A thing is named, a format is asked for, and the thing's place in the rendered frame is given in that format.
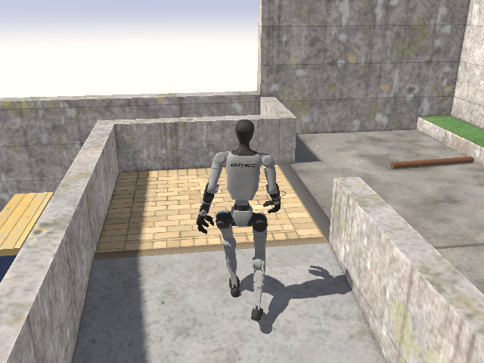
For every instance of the right robot upper arm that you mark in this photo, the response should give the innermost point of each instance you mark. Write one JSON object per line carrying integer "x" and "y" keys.
{"x": 270, "y": 173}

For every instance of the robot right thigh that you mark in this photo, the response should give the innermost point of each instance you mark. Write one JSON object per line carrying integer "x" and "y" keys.
{"x": 259, "y": 223}

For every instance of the left robot shin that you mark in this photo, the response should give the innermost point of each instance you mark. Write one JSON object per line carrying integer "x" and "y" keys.
{"x": 231, "y": 263}

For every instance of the left robot upper arm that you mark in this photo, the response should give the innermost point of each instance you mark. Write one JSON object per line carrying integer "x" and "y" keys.
{"x": 215, "y": 171}

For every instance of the robot left hand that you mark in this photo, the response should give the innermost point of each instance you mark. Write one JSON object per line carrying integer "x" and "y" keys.
{"x": 200, "y": 222}

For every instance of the robot left forearm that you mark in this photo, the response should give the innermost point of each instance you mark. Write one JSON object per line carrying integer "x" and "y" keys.
{"x": 206, "y": 202}

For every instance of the robot right hand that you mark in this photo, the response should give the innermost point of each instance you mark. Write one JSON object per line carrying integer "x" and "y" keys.
{"x": 273, "y": 210}

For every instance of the robot right forearm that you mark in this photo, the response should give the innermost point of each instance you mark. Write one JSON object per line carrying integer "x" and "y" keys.
{"x": 276, "y": 198}

